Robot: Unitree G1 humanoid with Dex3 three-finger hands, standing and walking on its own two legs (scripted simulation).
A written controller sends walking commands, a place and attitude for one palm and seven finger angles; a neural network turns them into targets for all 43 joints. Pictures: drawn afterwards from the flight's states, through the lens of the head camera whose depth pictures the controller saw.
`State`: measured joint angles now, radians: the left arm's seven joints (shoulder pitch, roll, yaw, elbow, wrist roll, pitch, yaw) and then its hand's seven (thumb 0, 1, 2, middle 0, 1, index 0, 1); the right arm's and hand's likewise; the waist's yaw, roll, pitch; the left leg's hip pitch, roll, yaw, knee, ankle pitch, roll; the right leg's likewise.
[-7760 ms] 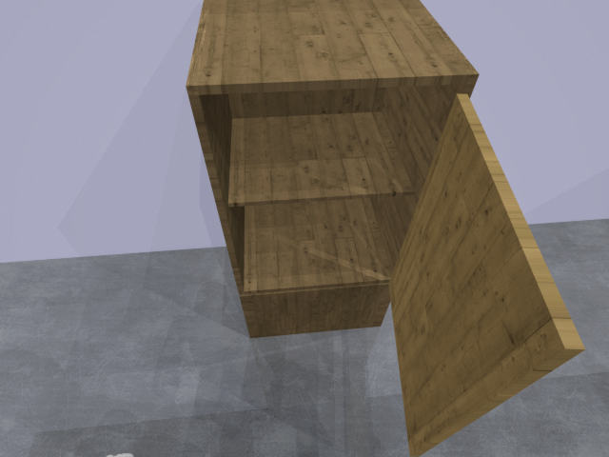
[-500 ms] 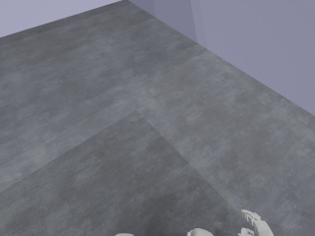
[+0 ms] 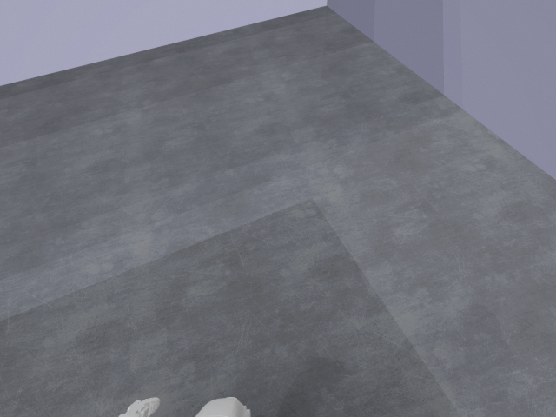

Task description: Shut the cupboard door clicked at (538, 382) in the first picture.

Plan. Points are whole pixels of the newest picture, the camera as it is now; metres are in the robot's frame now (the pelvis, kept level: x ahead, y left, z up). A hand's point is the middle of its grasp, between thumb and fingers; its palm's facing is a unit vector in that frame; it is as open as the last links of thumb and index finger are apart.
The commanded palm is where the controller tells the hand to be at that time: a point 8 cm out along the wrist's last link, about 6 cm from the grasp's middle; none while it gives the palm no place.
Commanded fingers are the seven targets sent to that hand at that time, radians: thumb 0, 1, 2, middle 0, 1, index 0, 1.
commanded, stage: turn to face it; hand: left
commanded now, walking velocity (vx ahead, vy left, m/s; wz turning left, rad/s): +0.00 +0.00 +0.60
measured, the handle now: out of the picture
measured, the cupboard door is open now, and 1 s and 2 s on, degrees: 24 24 24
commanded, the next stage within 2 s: none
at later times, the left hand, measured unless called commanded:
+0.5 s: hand out of the picture +0.07 +0.24 -0.15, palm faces +0.28 -0.91 -0.29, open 7.4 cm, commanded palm none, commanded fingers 0.00 0.90 0.90 -0.20 -0.30 -0.20 -0.30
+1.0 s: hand out of the picture -0.11 +0.21 -0.18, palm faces +0.60 -0.75 -0.28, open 7.4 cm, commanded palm none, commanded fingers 0.00 0.90 0.90 -0.20 -0.30 -0.20 -0.30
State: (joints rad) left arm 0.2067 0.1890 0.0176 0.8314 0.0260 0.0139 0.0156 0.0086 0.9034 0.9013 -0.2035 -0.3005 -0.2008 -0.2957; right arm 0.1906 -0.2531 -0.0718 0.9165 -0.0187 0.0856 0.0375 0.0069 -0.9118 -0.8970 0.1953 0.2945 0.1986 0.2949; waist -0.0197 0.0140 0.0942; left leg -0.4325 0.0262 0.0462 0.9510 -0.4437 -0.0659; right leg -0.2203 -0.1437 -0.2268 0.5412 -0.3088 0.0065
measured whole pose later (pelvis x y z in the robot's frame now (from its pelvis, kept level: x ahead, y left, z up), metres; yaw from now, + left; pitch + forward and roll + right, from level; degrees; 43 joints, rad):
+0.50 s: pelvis +0.01 +0.00 -0.01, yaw +17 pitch +1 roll +0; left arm 0.15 0.24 0.05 0.83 0.00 0.04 0.01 0.01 0.91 0.90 -0.20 -0.30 -0.19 -0.29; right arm 0.19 -0.24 -0.06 0.89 -0.03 0.05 0.01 0.00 -0.91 -0.90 0.20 0.30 0.20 0.30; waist -0.03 0.03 0.06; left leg -0.33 -0.05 -0.11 0.57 -0.25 -0.01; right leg -0.33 -0.04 -0.04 0.67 -0.37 0.08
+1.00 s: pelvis -0.01 +0.00 -0.01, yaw +36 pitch +0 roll +0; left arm 0.25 0.28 0.07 0.90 0.01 0.07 0.02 0.01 0.91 0.90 -0.20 -0.30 -0.20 -0.30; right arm 0.13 -0.25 -0.05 0.87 -0.02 0.03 0.02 0.00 -0.91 -0.90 0.20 0.29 0.20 0.30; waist 0.02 -0.04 0.09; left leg -0.31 0.01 0.05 0.62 -0.31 0.02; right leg -0.42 -0.15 -0.13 1.00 -0.54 0.08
